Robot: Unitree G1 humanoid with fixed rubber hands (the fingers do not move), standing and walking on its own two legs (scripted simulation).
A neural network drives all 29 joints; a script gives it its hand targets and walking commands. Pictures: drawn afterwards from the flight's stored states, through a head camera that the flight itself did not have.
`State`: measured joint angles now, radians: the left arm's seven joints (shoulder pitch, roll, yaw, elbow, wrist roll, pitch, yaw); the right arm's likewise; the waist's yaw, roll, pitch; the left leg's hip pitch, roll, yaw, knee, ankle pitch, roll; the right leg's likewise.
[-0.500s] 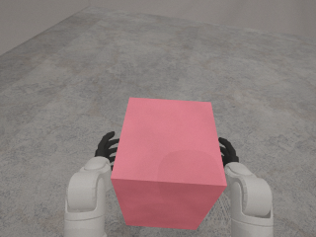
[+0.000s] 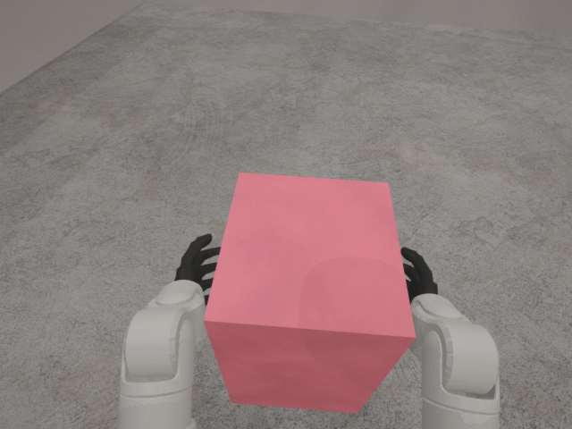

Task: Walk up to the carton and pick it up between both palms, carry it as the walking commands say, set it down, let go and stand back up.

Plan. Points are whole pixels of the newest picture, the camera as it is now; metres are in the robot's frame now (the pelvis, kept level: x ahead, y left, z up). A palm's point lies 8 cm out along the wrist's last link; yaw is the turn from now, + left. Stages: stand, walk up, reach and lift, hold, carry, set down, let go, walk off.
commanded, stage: carry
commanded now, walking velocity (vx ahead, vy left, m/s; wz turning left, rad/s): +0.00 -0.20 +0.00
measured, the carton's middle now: (302, 302) +0.31 -0.01 +0.02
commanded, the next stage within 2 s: none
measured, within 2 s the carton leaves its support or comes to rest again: neither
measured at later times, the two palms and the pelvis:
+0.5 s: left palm (311, 328) +0.24 -0.02 +0.08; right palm (557, 346) +0.22 -0.30 +0.07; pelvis -0.04 -0.15 +0.00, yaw +0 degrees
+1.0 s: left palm (414, 371) +0.19 -0.12 +0.10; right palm out of the picture +0.18 -0.41 +0.09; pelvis -0.09 -0.27 +0.00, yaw +0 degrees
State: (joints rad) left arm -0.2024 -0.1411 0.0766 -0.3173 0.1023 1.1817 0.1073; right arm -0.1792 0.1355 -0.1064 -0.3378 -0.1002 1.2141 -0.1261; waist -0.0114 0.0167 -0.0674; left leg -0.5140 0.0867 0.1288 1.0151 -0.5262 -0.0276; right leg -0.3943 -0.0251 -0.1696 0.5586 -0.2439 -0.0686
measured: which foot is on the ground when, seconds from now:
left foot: up 0.00-0.08, down 0.10-0.42, up 0.44-0.68, down 0.70-1.00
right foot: down 0.00-0.10, up 0.12-0.38, down 0.40-0.72, up 0.74-0.90, down 0.92-1.00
